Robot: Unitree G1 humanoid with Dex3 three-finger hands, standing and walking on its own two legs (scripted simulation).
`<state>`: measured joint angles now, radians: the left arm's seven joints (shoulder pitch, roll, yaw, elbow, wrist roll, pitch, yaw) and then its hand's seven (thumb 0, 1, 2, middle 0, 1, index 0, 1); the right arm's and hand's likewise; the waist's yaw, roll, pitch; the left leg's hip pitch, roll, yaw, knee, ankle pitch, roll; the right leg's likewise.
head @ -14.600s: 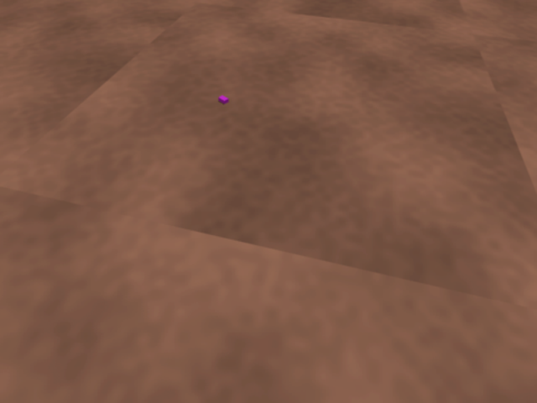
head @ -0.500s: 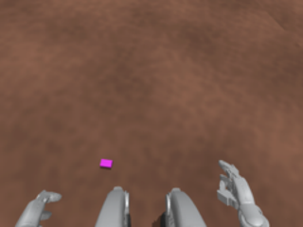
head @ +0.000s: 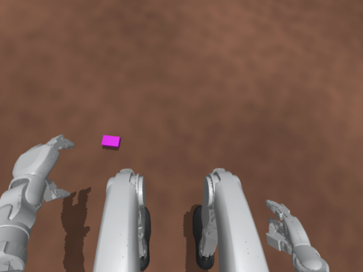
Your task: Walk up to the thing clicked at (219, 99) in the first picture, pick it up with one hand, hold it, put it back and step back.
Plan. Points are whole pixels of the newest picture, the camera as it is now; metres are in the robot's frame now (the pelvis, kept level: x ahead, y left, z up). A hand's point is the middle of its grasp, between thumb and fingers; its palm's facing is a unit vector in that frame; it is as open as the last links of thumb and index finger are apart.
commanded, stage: rise first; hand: left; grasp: from above
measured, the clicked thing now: (111, 141) +0.46 +0.24 -0.43
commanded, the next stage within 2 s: approach in 1.36 s
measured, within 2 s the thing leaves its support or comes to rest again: neither
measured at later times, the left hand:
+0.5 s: hand (72, 156) +0.37 +0.30 -0.24, palm faces -0.50 -0.15 -0.85, open 12.5 cm
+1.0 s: hand (80, 149) +0.40 +0.30 -0.29, palm faces -0.49 -0.05 -0.87, open 11.6 cm
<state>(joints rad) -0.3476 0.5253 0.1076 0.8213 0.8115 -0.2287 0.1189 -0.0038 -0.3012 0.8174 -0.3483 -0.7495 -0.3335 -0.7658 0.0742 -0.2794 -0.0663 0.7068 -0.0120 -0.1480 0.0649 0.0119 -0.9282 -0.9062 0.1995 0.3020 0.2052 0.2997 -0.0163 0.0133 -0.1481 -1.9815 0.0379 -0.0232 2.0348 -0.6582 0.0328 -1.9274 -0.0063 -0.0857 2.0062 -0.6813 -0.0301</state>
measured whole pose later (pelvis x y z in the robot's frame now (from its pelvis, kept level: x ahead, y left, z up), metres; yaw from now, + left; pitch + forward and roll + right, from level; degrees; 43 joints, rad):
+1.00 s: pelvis +0.00 +0.01 -0.11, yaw -4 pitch +33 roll -8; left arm -0.73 0.72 0.12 1.29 1.29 -0.42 0.40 0.00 -0.10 0.67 -0.44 -0.59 -0.45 -0.58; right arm 0.08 -0.24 0.00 0.79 -0.15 -0.02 0.13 0.00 -0.91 -0.90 0.20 0.30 0.21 0.30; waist -0.13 -0.03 -0.07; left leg -2.31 0.05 -0.08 2.40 -0.68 0.06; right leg -2.22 0.00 -0.14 2.32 -0.69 -0.03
